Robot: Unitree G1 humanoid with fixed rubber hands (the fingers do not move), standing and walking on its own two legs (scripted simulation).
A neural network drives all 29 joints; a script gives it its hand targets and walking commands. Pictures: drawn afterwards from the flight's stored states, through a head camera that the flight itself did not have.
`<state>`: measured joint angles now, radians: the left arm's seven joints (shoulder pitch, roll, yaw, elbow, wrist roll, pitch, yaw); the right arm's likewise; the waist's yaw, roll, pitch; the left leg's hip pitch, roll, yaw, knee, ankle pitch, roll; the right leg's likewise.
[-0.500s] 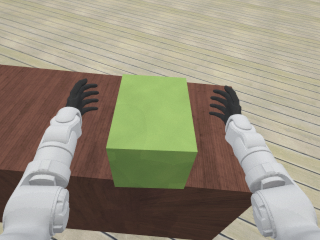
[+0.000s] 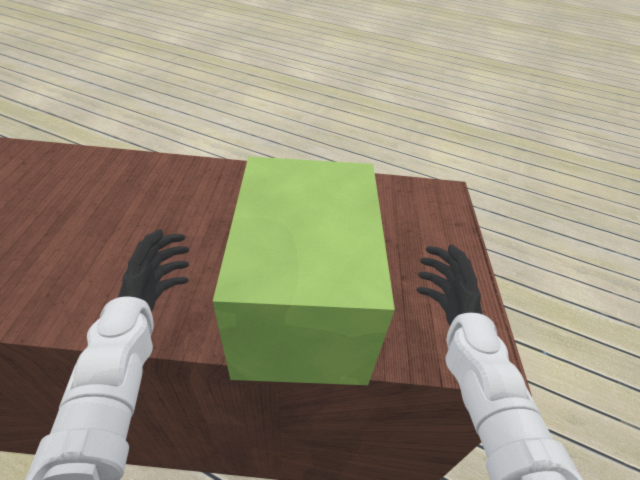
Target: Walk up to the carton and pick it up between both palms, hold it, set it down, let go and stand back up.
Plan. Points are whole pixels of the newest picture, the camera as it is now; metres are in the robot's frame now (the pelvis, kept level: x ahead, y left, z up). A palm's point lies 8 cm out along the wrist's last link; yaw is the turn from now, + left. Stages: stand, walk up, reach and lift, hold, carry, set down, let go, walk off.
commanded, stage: set down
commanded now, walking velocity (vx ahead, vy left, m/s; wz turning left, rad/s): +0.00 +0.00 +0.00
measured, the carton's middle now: (305, 266) +0.46 +0.02 -0.01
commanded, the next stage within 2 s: let go in 1.78 s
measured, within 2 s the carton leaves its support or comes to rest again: neither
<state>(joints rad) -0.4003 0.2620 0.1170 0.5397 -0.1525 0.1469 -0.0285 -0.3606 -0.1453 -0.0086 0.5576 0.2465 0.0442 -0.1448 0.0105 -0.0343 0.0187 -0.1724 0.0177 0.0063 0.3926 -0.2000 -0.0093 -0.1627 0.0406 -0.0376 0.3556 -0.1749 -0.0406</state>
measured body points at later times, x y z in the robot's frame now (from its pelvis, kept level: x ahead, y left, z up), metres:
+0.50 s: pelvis +0.01 +0.01 +0.00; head +0.01 +0.03 +0.45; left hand +0.30 +0.24 +0.02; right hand +0.30 -0.18 +0.02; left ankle +0.01 +0.12 -0.75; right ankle +0.01 -0.09 -0.75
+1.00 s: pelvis +0.01 +0.02 +0.00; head +0.01 +0.04 +0.45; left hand +0.24 +0.23 -0.04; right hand +0.23 -0.18 -0.03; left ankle +0.01 +0.12 -0.75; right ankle +0.01 -0.09 -0.75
